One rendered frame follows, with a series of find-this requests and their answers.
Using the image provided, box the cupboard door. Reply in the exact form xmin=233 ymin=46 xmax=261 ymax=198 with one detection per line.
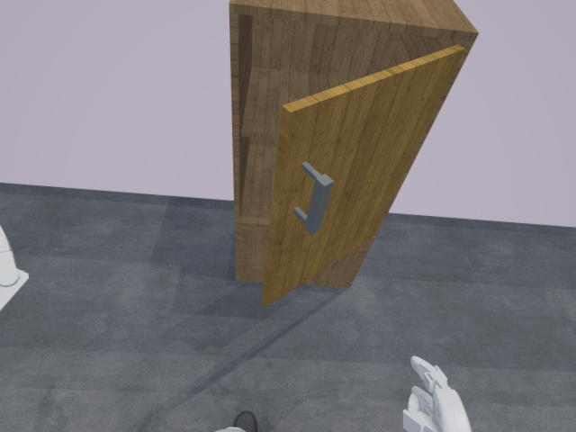
xmin=262 ymin=45 xmax=465 ymax=307

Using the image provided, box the handle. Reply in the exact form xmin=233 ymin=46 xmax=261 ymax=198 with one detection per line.
xmin=293 ymin=161 xmax=334 ymax=236

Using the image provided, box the robot right hand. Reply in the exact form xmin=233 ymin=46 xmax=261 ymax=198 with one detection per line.
xmin=403 ymin=356 xmax=472 ymax=432

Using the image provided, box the robot left hand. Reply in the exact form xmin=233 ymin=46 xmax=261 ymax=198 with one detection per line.
xmin=0 ymin=225 xmax=29 ymax=312

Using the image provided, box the left robot foot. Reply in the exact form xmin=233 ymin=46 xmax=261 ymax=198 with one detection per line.
xmin=234 ymin=411 xmax=257 ymax=432

